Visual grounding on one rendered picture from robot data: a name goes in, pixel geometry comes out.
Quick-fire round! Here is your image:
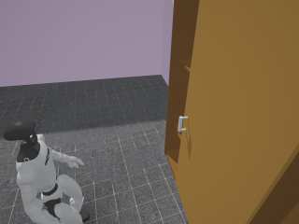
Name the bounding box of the left robot forearm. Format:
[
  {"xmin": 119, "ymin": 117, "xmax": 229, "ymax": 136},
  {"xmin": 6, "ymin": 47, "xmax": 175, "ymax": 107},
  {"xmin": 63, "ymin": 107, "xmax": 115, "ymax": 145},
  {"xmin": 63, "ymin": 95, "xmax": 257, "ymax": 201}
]
[{"xmin": 50, "ymin": 148, "xmax": 70, "ymax": 162}]

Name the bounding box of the left robot upper arm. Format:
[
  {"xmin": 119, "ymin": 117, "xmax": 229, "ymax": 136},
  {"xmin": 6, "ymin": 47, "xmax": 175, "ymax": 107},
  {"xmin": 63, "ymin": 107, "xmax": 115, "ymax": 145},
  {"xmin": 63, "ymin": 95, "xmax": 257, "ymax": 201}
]
[{"xmin": 30, "ymin": 134, "xmax": 51, "ymax": 152}]

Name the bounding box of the handle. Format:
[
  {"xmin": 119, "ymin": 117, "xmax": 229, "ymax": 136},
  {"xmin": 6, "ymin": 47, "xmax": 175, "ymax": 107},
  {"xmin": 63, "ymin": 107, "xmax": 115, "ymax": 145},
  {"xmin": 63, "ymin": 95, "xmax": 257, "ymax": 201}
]
[{"xmin": 178, "ymin": 116, "xmax": 188, "ymax": 132}]

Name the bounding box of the right robot upper arm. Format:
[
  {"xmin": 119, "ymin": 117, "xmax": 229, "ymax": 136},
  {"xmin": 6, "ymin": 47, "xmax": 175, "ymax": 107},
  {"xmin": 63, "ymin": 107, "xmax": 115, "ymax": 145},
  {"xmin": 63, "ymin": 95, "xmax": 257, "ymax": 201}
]
[{"xmin": 17, "ymin": 163, "xmax": 44, "ymax": 215}]

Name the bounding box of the robot left hand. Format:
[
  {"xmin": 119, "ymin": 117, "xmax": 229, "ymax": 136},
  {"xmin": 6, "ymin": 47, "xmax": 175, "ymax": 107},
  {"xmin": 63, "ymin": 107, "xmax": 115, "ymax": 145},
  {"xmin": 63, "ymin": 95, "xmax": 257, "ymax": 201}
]
[{"xmin": 66, "ymin": 156, "xmax": 84, "ymax": 168}]

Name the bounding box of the right robot forearm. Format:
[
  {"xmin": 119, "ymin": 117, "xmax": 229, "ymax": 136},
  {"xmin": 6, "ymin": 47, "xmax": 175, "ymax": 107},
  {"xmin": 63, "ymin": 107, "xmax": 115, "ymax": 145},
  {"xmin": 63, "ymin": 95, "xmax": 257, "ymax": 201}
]
[{"xmin": 27, "ymin": 206, "xmax": 63, "ymax": 224}]

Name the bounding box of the robot right thigh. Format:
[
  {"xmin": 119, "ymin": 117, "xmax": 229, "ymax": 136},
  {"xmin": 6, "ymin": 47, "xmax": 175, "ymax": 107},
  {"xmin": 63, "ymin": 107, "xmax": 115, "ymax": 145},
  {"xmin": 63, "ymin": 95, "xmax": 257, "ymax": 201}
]
[{"xmin": 47, "ymin": 200, "xmax": 83, "ymax": 224}]

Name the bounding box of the robot left thigh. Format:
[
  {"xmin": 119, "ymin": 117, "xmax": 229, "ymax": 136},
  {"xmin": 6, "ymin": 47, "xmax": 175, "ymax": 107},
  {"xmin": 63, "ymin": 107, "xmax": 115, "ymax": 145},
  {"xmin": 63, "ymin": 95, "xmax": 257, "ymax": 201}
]
[{"xmin": 56, "ymin": 174, "xmax": 82, "ymax": 207}]

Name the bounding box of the robot thigh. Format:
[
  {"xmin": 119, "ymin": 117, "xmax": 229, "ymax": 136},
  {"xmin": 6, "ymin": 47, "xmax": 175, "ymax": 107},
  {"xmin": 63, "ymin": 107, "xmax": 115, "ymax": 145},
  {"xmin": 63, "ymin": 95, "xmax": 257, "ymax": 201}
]
[
  {"xmin": 56, "ymin": 174, "xmax": 82, "ymax": 207},
  {"xmin": 47, "ymin": 200, "xmax": 83, "ymax": 224}
]

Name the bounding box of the wardrobe door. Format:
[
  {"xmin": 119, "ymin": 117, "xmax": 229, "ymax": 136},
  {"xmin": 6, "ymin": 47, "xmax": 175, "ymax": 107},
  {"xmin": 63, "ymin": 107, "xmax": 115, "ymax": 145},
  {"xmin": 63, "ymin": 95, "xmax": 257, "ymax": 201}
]
[
  {"xmin": 175, "ymin": 0, "xmax": 299, "ymax": 224},
  {"xmin": 250, "ymin": 151, "xmax": 299, "ymax": 224}
]

